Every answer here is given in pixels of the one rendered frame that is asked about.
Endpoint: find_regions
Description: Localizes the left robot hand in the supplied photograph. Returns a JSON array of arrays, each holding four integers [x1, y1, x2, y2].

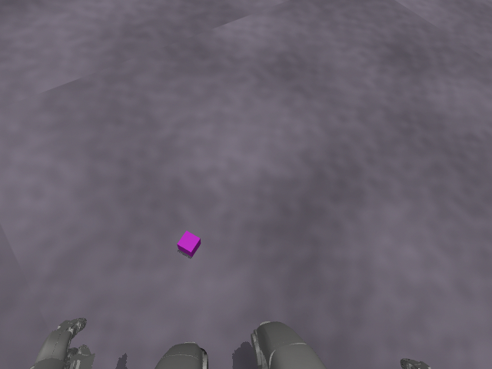
[[35, 318, 95, 369]]

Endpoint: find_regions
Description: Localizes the cube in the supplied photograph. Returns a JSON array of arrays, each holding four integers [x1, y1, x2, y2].
[[177, 231, 201, 257]]

